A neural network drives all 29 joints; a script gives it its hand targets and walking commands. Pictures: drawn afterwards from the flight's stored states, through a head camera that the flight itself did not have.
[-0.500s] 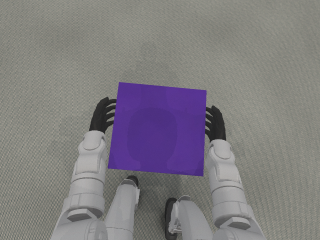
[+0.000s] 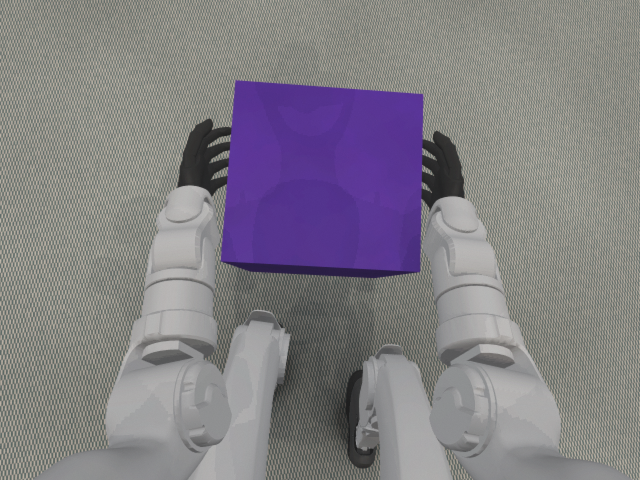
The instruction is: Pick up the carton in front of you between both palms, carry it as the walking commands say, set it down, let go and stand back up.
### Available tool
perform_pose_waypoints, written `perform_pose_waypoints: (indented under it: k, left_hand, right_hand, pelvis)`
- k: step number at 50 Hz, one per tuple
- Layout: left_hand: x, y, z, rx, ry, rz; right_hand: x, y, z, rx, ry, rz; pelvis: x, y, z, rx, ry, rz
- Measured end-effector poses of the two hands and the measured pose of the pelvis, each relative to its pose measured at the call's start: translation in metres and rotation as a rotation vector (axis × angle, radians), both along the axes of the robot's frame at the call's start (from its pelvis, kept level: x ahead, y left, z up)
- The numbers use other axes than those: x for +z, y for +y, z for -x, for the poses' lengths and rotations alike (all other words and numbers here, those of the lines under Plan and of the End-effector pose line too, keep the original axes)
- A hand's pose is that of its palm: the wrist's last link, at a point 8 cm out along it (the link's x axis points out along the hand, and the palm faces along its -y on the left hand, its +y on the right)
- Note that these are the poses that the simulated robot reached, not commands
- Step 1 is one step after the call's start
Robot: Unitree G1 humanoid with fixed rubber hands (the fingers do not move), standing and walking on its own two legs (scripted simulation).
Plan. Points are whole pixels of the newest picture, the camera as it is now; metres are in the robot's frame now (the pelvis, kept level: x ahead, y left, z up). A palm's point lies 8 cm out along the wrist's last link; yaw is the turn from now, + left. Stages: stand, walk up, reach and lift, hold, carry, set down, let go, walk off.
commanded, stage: set down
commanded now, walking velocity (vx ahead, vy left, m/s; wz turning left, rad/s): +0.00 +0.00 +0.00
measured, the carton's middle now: (319, 200) +0.46 +0.07 -0.15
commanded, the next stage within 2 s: none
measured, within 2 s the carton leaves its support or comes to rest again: rests again in 1.94 s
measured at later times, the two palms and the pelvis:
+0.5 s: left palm (212, 204) +0.44 +0.24 -0.24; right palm (396, 200) +0.51 -0.06 -0.23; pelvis -0.02 -0.01 -0.11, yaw -1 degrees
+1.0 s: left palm (213, 205) +0.46 +0.26 -0.32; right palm (374, 207) +0.52 -0.04 -0.34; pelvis -0.02 -0.02 -0.18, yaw -1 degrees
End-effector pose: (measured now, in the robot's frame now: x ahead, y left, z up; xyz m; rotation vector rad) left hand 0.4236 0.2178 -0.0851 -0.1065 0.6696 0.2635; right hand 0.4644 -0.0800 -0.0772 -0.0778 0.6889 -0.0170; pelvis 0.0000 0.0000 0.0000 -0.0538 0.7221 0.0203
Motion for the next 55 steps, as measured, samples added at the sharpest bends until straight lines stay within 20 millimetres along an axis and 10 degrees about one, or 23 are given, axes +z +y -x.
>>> perform_pose_waypoints:
  k: [37, 55]
  left_hand:
    - [-0.227, 0.028, -0.027, 0.053, 0.086, -0.052]
    - [-0.243, 0.032, -0.042, 0.014, 0.113, -0.060]
  right_hand:
    - [-0.237, 0.033, -0.053, 0.132, 0.074, 0.025]
    - [-0.269, 0.031, -0.055, 0.149, 0.098, 0.003]
  pelvis:
    - [-0.158, -0.015, 0.021, -0.026, 0.084, -0.009]
    - [-0.179, -0.016, 0.018, -0.041, 0.058, -0.025]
